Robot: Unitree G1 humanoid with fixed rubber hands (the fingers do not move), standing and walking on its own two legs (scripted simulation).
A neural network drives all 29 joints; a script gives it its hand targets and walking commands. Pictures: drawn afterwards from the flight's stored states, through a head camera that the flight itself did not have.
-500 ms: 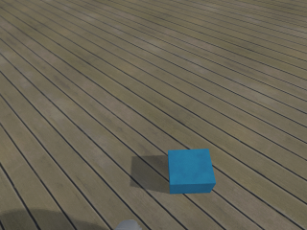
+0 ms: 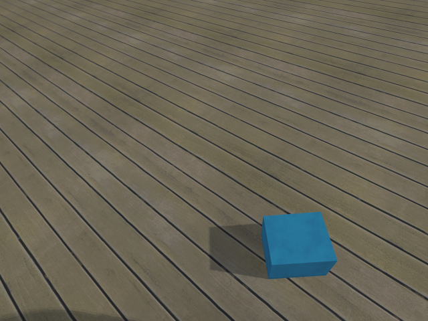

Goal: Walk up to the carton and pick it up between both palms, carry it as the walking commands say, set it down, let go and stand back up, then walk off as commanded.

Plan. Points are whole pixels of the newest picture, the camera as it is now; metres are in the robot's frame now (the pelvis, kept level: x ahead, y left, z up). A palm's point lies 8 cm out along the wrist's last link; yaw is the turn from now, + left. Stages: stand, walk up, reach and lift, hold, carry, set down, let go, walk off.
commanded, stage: walk off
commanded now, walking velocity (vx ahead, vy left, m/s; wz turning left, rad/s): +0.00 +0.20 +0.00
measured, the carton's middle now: (294, 245) +0.51 -0.26 -0.67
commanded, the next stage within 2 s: none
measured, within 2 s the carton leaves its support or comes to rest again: neither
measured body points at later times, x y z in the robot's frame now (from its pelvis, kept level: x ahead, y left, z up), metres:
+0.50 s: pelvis -0.01 +0.15 +0.01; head +0.02 +0.17 +0.46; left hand +0.01 +0.43 -0.14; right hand +0.07 -0.11 -0.12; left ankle +0.00 +0.25 -0.73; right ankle -0.04 +0.00 -0.65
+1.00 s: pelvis -0.02 +0.24 +0.01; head +0.02 +0.22 +0.46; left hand -0.01 +0.52 -0.11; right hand +0.04 -0.01 -0.15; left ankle -0.03 +0.43 -0.66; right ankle -0.02 +0.12 -0.73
